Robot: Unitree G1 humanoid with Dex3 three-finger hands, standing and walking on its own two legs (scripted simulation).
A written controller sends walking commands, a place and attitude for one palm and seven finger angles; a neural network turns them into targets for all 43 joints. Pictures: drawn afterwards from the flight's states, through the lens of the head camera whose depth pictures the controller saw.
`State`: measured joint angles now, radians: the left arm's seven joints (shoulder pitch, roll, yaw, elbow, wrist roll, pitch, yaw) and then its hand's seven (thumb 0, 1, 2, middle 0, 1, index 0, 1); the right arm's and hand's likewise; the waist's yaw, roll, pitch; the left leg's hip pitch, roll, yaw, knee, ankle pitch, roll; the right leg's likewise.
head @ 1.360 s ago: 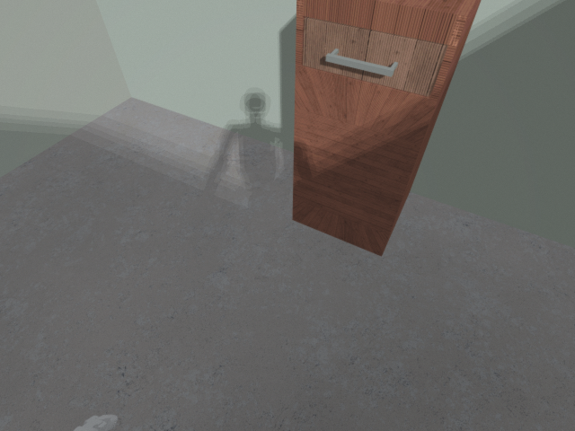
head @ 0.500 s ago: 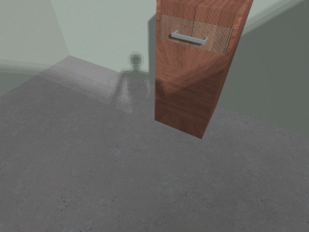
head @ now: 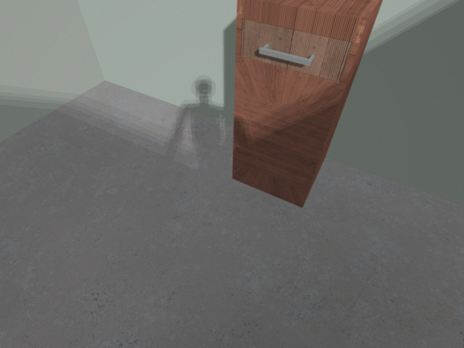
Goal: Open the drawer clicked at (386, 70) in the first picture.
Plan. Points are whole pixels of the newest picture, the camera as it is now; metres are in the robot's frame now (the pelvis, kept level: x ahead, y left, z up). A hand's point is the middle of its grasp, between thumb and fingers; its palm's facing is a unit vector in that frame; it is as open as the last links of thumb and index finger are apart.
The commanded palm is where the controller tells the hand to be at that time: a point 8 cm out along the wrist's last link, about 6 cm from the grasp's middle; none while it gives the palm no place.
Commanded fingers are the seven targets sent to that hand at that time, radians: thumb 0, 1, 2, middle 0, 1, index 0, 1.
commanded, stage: look at it before walking up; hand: left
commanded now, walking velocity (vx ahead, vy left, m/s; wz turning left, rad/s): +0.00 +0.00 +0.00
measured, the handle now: (286, 54) +1.03 -0.13 +0.04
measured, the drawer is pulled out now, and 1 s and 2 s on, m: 0.00 0.00 0.00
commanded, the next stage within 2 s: walk to a spot facing it in 0.08 s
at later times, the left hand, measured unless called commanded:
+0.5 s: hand out of the picture +0.02 +0.23 -0.19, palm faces +0.11 -0.97 -0.19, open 7.4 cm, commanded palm none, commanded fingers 0.00 0.90 0.90 -0.20 -0.30 -0.20 -0.30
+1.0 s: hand (150, 293) +0.27 +0.21 -0.20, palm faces +0.05 -0.97 -0.22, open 7.3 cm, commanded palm none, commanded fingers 0.00 0.90 0.90 -0.20 -0.30 -0.20 -0.30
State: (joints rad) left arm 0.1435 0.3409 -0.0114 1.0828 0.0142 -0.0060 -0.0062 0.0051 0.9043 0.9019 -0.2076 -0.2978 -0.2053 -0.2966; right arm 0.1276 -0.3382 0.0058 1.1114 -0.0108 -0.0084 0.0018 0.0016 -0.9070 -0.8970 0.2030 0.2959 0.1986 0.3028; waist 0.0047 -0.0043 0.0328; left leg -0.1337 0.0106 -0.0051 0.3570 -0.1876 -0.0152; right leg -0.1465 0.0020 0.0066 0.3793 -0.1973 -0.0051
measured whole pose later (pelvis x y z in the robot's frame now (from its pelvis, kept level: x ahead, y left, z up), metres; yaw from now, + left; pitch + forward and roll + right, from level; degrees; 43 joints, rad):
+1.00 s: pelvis +0.21 +0.02 -0.04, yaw +1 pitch -2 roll +0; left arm 0.19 0.17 0.06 1.00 0.02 -0.03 0.00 0.01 0.92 0.90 -0.20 -0.30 -0.20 -0.30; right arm 0.40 -0.12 -0.03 1.14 -0.01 -0.02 -0.04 0.00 -0.91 -0.90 0.20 0.30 0.20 0.30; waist -0.01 0.03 0.12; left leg -0.14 0.06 0.10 0.95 -0.56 -0.02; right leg -0.44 -0.01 -0.12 0.68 -0.18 -0.08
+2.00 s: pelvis +0.29 +0.02 -0.01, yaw -24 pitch +0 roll +0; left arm 0.22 0.18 0.05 1.00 0.03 0.00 0.00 0.00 0.92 0.90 -0.21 -0.30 -0.21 -0.30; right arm 0.30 -0.20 -0.05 1.03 -0.03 0.02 0.01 0.00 -0.91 -0.90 0.20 0.30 0.19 0.30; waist -0.01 0.00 0.02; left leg -0.35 0.09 0.11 0.75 -0.41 -0.04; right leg -0.19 -0.01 -0.03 0.50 -0.31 -0.01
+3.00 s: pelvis +0.48 -0.12 -0.01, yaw -26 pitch +0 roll +0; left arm 0.24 0.17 0.05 1.03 0.01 0.04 0.03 0.00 0.91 0.90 -0.21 -0.30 -0.20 -0.30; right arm 0.05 -0.13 -0.03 0.98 -0.02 0.02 -0.03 0.00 -0.91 -0.90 0.20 0.30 0.20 0.30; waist 0.04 -0.02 0.11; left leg -0.32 0.07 0.12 0.51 -0.17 0.01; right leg -0.37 -0.03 -0.03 0.98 -0.55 0.03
